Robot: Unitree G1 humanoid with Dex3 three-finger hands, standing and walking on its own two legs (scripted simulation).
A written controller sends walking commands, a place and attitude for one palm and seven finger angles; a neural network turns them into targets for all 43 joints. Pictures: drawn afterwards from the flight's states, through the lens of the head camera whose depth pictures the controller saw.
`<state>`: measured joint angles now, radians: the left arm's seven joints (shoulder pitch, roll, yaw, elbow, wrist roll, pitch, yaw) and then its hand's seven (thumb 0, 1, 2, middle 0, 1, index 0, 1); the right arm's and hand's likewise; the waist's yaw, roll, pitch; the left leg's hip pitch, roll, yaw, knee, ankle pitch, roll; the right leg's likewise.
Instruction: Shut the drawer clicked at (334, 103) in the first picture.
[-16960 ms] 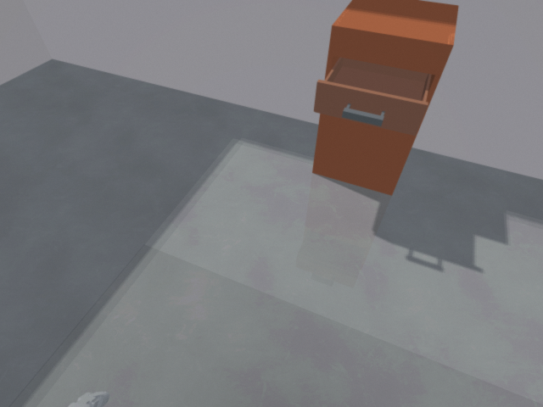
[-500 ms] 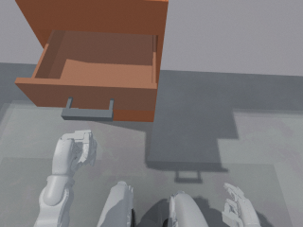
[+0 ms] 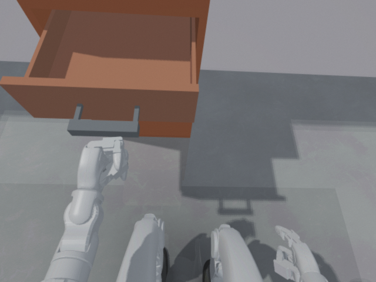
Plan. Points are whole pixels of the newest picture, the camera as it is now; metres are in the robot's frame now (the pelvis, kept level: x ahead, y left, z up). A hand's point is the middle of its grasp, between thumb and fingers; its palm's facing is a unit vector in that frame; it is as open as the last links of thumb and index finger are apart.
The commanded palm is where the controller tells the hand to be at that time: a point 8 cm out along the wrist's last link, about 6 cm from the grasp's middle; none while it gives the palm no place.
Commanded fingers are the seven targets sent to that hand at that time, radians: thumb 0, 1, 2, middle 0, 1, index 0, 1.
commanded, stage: bring the fist close to the handle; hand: left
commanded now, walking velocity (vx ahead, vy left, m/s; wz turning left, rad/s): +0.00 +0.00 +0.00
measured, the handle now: (106, 119) +0.44 +0.20 +0.01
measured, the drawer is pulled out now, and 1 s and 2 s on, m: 0.22 0.20 0.06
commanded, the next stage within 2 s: push the drawer shut in 0.28 s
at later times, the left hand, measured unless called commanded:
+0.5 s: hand (125, 163) +0.34 +0.15 +0.01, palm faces +0.01 -1.00 -0.05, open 3.3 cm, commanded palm +0.34 +0.19 +0.01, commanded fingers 0.00 0.90 0.90 -1.40 -1.60 -1.40 -1.60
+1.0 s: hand (124, 145) +0.38 +0.16 +0.00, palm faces +0.00 -1.00 -0.06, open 2.7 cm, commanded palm +0.40 +0.19 +0.01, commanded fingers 0.00 0.90 0.90 -1.40 -1.60 -1.40 -1.60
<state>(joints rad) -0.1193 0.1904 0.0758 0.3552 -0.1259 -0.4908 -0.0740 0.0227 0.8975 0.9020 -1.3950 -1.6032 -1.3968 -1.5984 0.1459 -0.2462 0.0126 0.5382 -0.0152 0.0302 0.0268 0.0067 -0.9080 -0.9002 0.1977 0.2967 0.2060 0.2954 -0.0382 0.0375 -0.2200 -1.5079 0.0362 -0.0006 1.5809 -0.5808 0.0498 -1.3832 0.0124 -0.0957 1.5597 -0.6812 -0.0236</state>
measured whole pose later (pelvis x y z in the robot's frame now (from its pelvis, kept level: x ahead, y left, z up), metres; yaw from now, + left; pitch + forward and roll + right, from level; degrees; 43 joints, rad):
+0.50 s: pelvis +0.00 -0.02 +0.00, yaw +0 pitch +28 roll -4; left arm -0.12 0.21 0.11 0.40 -0.15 -0.52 -0.10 0.02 0.90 0.90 -1.40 -1.60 -1.40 -1.60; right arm 0.15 -0.26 0.01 0.55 -0.01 0.04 0.01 0.01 -0.91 -0.90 0.20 0.30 0.21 0.30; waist -0.04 0.03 -0.22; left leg -1.48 0.05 -0.02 1.57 -0.58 0.03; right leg -1.36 0.03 -0.11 1.55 -0.68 -0.05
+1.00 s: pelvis -0.02 -0.01 -0.01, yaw +1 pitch +29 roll -5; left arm -0.41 0.26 0.14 0.64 -0.13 -0.53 -0.11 -0.07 0.77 0.97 -1.40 -1.60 -1.40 -1.60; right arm 0.17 -0.26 0.03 0.61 -0.01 0.01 -0.02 0.01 -0.91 -0.90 0.20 0.30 0.21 0.30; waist -0.05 0.03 -0.20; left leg -1.55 0.03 -0.03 1.60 -0.55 0.03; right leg -1.42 0.01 -0.13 1.58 -0.66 -0.04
